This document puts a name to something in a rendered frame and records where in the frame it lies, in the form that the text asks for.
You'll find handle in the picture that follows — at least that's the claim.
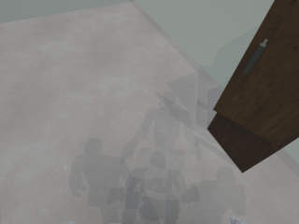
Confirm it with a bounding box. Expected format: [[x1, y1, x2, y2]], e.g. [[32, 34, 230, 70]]
[[243, 39, 268, 75]]

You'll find cupboard door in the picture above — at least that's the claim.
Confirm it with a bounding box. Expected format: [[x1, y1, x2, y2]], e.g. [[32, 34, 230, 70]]
[[213, 0, 299, 145]]

